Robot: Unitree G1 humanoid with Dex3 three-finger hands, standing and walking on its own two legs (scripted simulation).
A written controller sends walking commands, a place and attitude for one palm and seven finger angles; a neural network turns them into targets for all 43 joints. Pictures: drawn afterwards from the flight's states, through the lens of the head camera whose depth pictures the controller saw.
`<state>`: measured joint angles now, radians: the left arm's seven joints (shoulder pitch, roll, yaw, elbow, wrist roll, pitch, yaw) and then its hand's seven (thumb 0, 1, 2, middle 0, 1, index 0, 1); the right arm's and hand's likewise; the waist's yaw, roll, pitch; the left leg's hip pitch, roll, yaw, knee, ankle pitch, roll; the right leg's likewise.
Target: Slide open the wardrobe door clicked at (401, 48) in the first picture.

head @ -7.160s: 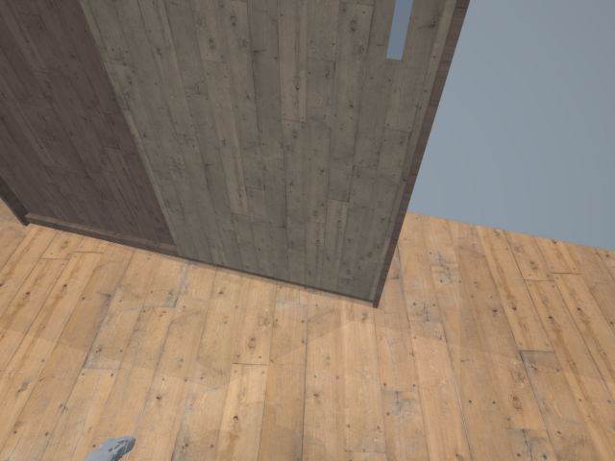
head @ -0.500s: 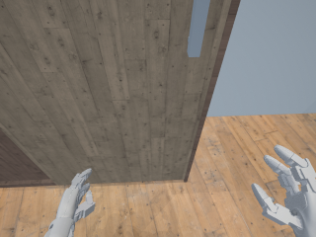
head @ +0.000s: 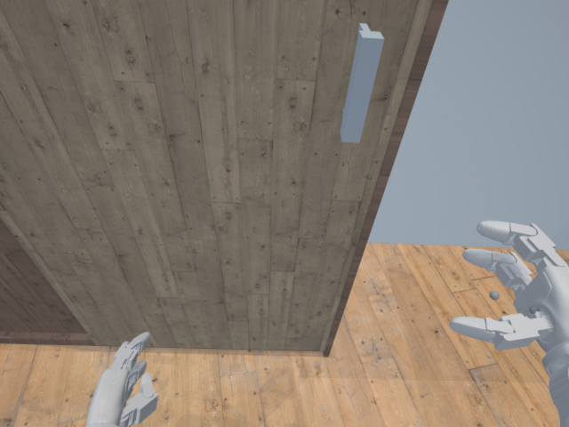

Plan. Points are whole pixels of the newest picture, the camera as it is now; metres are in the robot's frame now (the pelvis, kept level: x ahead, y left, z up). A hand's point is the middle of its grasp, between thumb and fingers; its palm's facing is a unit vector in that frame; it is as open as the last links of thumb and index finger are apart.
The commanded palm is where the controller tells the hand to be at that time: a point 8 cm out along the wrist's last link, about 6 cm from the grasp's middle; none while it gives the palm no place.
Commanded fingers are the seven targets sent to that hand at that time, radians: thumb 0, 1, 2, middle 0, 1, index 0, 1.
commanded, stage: raise the hand with hooked fingers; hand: right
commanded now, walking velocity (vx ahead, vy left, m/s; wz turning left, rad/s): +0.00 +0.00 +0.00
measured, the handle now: (356, 84) +0.51 -0.09 +0.27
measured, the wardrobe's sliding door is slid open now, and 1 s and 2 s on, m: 0.00 0.00 0.00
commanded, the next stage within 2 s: move the hooked fingers beside the handle in 1.00 s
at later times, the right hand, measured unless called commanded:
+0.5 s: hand out of the picture +0.27 -0.26 +0.29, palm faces +0.14 +0.98 -0.15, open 13.9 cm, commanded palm +0.24 -0.30 +0.29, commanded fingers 0.00 0.50 -0.30 0.30 1.20 0.30 1.20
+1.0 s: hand out of the picture +0.28 -0.28 +0.28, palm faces +0.19 +0.97 -0.13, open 14.0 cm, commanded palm +0.24 -0.30 +0.29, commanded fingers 0.00 0.50 -0.30 0.30 1.20 0.30 1.20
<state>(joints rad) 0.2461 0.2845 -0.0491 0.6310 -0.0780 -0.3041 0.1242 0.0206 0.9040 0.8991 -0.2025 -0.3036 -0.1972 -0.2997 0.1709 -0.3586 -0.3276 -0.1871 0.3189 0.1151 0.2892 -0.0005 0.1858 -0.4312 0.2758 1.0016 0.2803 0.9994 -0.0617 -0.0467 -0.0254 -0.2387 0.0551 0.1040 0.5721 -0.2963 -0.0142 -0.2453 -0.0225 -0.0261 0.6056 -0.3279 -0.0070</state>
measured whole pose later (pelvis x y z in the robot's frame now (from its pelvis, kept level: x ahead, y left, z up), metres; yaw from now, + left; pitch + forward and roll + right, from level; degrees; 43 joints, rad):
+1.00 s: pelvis +0.00 +0.02 +0.01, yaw +0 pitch -4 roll +0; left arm 0.17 0.29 -0.10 0.62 -0.12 -0.21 0.10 0.02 0.90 0.90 -0.20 -0.30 -0.20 -0.30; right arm -0.36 -0.57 -0.51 0.08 0.29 0.45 0.37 -0.01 0.50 -0.30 0.30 1.20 0.31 1.20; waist -0.08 -0.08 -0.03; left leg -0.14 0.04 0.12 0.47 -0.25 0.01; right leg -0.14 -0.03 -0.01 0.48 -0.26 0.02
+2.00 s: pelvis +0.01 +0.02 +0.01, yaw +0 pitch -3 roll +0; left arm 0.15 0.26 -0.09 0.64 -0.10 -0.14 0.10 0.02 0.91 0.90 -0.20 -0.30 -0.20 -0.30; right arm -0.58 -0.42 -0.32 0.21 0.25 0.47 0.23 -0.01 0.50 -0.30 0.30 1.21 0.31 1.20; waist -0.04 -0.06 -0.04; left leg -0.16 0.04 0.10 0.46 -0.26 0.00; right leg -0.14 -0.02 -0.03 0.45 -0.26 0.01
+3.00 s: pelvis +0.02 +0.01 +0.01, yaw +3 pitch +0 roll +0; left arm 0.28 0.27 -0.05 0.66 -0.09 -0.09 0.09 0.02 0.91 0.90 -0.20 -0.30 -0.20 -0.30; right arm -0.83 -0.40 -0.30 0.59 0.17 0.30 0.14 -0.01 0.50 -0.30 0.30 1.20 0.30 1.20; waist 0.01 -0.05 -0.05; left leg -0.19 0.03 0.06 0.41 -0.22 0.00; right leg -0.16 -0.03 -0.07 0.41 -0.25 0.00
